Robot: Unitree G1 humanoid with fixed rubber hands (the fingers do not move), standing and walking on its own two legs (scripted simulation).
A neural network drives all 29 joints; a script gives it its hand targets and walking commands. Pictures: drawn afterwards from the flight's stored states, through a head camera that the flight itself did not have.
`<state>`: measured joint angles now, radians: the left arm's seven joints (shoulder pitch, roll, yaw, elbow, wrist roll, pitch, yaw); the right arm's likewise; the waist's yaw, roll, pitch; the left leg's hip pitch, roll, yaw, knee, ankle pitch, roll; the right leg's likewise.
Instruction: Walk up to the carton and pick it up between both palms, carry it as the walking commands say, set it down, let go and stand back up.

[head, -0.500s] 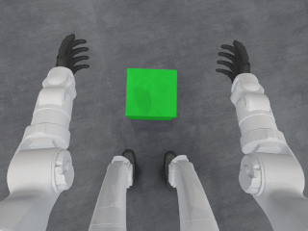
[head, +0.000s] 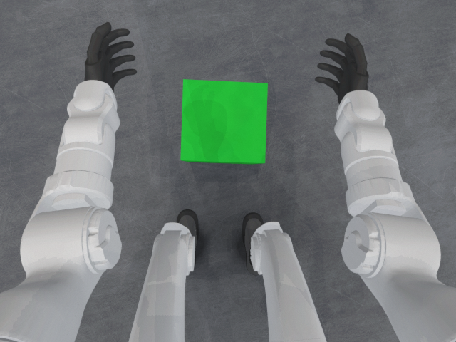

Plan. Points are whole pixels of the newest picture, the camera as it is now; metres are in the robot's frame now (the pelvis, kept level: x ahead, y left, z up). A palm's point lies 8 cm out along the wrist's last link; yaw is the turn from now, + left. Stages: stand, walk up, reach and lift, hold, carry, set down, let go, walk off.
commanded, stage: reach and lift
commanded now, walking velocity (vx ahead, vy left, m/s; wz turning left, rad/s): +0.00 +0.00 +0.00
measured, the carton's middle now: (223, 128) +0.47 -0.01 -0.50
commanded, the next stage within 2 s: none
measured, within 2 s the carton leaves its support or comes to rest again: neither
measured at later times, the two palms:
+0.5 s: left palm (135, 103) +0.50 +0.19 -0.29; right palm (310, 109) +0.49 -0.19 -0.29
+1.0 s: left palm (153, 119) +0.49 +0.18 -0.43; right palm (290, 123) +0.48 -0.19 -0.43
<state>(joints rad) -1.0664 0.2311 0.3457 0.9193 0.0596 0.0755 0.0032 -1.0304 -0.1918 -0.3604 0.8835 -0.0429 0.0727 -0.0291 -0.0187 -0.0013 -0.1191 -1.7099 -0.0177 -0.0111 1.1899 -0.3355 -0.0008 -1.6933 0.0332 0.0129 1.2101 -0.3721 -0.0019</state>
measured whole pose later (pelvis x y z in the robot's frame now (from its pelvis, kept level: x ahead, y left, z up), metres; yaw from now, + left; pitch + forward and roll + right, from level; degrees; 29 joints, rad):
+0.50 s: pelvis -0.03 +0.00 -0.16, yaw -1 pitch +48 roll -1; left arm -1.23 0.31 0.20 0.98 -0.10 0.11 0.09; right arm -1.19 -0.28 -0.21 0.93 0.12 0.11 -0.11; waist -0.01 0.00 0.01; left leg -2.16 -0.03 -0.01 1.82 -0.50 0.00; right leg -2.13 0.05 0.00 1.84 -0.54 0.01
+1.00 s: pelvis -0.04 +0.00 -0.25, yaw -1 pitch +39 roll -1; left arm -1.40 0.36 0.09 1.13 -0.21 0.03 0.12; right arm -1.37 -0.34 -0.11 1.10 0.23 0.03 -0.13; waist -0.01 0.00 0.31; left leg -2.31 -0.03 0.00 2.16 -0.53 0.00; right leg -2.28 0.05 -0.01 2.18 -0.58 0.01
